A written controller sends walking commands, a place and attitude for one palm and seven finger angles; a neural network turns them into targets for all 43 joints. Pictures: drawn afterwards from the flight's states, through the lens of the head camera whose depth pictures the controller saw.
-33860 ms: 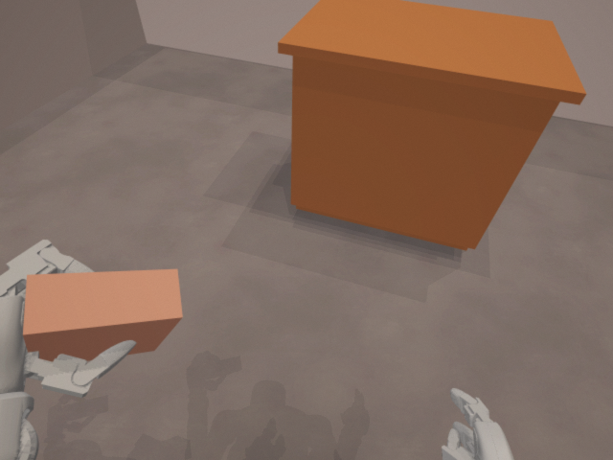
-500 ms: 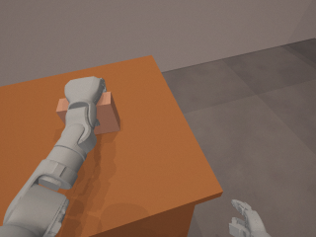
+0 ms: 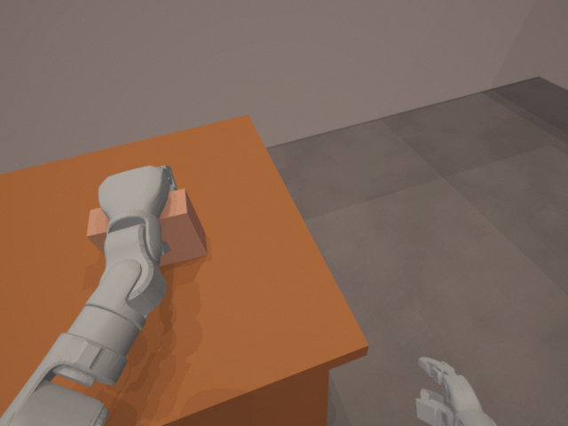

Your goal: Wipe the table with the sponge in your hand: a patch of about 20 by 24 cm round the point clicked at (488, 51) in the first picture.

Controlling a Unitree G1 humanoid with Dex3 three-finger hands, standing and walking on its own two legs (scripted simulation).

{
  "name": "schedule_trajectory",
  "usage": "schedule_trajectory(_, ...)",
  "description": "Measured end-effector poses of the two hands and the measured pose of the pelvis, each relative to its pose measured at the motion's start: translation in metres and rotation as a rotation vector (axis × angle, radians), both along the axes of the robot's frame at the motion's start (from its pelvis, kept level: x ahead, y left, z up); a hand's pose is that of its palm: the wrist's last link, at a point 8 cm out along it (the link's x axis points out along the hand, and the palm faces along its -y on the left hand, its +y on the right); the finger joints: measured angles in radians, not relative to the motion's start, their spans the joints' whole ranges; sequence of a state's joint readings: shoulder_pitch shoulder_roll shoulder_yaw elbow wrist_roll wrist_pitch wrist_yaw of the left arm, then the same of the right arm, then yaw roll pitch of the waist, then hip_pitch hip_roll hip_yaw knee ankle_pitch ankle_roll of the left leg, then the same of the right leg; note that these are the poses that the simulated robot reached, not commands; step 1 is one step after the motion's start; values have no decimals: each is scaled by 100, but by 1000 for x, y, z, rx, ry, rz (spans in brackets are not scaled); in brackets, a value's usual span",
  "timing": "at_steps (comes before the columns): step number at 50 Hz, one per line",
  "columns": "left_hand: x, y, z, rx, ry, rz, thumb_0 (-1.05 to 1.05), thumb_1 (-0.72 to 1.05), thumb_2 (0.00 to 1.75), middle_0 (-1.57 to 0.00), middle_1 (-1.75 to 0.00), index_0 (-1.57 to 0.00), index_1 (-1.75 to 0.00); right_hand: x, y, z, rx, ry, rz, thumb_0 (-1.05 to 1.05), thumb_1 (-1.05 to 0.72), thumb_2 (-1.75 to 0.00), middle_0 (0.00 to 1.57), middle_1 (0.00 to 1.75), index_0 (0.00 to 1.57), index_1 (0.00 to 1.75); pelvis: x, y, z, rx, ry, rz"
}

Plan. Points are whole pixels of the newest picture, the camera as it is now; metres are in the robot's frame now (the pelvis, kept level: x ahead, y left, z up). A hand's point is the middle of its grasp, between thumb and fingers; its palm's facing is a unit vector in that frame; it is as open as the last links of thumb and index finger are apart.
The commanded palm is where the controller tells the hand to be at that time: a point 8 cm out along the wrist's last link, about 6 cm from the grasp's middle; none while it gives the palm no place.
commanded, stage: wipe back along the middle lane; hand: left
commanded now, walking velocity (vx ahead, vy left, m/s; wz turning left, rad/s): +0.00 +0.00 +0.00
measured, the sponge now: (157, 240) +0.36 +0.24 +0.07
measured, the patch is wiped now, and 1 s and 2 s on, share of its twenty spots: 0.75 0.80 0.85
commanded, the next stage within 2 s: slide across to the third lane in 1.26 s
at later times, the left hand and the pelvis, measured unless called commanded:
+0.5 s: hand (155, 237) +0.33 +0.22 +0.12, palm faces +0.07 -0.05 -1.00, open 9.4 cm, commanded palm +0.27 +0.21 +0.15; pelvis -0.01 -0.02 +0.00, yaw -2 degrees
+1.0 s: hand (156, 267) +0.28 +0.19 +0.12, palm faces +0.20 -0.15 -0.97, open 9.3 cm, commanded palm +0.22 +0.18 +0.14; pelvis -0.01 -0.01 +0.00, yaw -2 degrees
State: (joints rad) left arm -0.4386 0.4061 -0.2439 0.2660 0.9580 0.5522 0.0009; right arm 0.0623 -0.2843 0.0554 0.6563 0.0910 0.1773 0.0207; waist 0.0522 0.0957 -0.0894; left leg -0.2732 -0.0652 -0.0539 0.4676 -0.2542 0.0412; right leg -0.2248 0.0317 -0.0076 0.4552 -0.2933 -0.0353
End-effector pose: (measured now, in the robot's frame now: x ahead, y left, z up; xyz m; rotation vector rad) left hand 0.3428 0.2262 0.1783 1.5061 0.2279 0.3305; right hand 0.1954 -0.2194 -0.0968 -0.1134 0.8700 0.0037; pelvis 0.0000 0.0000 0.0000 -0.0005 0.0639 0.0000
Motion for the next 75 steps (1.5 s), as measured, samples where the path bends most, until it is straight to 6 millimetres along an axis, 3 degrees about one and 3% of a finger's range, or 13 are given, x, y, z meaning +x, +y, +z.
schedule_trajectory(9, -15, -6, -1, -11, 6, 27, 2, -44, 105, -73, -149, -77, -148, -1, -18, 9, -4, -55, -30, 1, -91, -90, 20, 30, 19, 30, -6, -13, 0, 5, -19, -16)
schedule_trajectory(24, -34, -16, -3, -8, 4, 11, 2, -43, 105, -72, -151, -76, -149, -13, -34, 1, 2, -55, -65, 1, -91, -90, 20, 30, 19, 30, -7, -22, -2, 11, -27, -31)
schedule_trajectory(33, -59, -21, -2, -46, -55, -13, 3, -42, 105, -69, -152, -76, -148, 0, -28, 6, 34, -100, -56, 1, -91, -90, 20, 30, 19, 30, -3, -18, -3, 10, -35, -41)
schedule_trajectory(48, -88, -30, -6, -107, -121, -34, 3, -41, 106, -65, -154, -77, -143, 31, 6, 29, 64, -180, 22, 1, -91, -90, 20, 30, 19, 30, -7, -10, -4, 8, -46, -35)
schedule_trajectory(64, -117, -41, -7, -160, -168, -74, 4, -40, 107, -62, -154, -78, -141, 19, 13, 23, 79, -136, 32, 1, -91, -90, 20, 30, 20, 30, -12, -7, -5, 7, -65, -42)
schedule_trajectory(75, -116, -47, -8, -140, -156, -54, 4, -41, 107, -64, -153, -80, -140, 7, -1, 16, 62, -116, 11, 1, -91, -90, 20, 30, 19, 30, -18, -14, -6, 11, -71, -35)
